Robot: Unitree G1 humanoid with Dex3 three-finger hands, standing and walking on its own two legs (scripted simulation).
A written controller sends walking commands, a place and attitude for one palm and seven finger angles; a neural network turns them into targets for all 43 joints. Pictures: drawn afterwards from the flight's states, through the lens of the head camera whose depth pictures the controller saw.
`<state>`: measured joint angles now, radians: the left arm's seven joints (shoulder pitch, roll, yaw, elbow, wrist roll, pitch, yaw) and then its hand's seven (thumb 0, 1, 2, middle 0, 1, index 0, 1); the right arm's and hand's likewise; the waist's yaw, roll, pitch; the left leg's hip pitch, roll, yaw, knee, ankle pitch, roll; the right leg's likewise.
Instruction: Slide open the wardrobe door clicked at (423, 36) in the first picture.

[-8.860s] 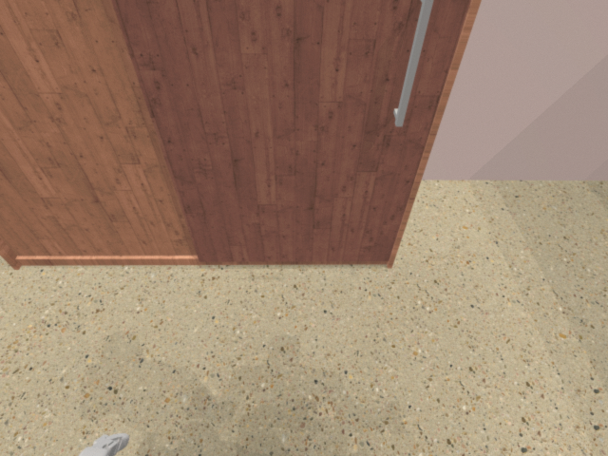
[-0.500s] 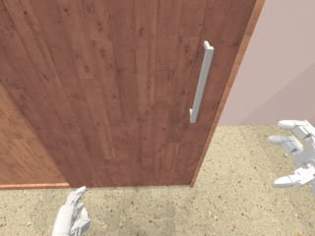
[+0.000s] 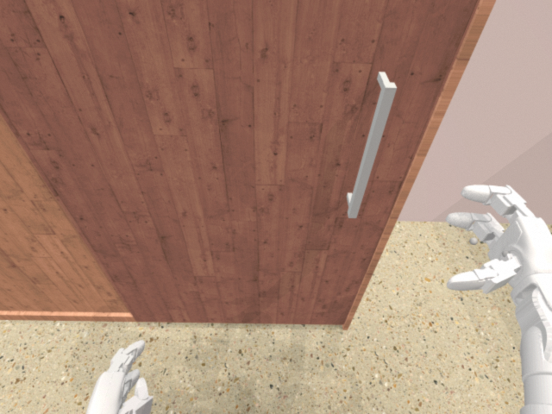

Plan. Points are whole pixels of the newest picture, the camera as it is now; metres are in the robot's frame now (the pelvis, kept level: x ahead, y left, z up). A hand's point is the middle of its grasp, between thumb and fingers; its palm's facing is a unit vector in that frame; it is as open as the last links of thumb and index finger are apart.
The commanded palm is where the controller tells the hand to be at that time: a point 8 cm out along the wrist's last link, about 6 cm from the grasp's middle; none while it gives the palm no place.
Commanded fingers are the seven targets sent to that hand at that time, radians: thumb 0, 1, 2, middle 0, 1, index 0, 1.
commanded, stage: move the hooked fingers beside the handle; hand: right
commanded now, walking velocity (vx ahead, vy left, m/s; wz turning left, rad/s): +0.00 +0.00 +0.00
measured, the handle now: (365, 154) +0.54 -0.13 +0.10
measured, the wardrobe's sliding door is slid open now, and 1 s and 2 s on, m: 0.00 0.00 0.00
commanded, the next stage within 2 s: feel for the door with the fingertips in 1.84 s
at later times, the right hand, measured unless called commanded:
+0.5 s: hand (442, 205) +0.40 -0.22 +0.12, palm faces +0.02 +1.00 +0.00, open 14.0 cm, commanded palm +0.38 -0.28 +0.12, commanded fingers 0.00 0.50 -0.30 0.30 1.20 0.30 1.20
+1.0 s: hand (424, 179) +0.46 -0.21 +0.12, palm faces +0.00 +1.00 +0.01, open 14.0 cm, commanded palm +0.44 -0.26 +0.12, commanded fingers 0.00 0.50 -0.30 0.30 1.20 0.30 1.20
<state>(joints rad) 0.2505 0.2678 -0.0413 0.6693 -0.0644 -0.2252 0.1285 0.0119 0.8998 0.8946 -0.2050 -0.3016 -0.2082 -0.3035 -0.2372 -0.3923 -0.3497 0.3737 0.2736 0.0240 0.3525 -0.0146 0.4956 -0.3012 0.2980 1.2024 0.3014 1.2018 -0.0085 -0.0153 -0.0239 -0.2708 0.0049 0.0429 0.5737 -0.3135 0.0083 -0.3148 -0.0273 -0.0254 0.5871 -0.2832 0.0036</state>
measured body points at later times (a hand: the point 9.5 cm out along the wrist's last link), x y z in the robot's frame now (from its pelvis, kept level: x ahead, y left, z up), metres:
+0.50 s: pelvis +0.01 +0.01 -0.01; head +0.03 +0.01 +0.44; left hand +0.12 +0.28 -0.10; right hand +0.39 -0.28 +0.12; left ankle -0.01 +0.11 -0.73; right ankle +0.02 -0.12 -0.73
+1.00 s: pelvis +0.00 -0.01 -0.01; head +0.05 -0.02 +0.43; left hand +0.06 +0.27 -0.12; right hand +0.45 -0.27 +0.12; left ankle -0.01 +0.11 -0.73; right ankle +0.02 -0.12 -0.73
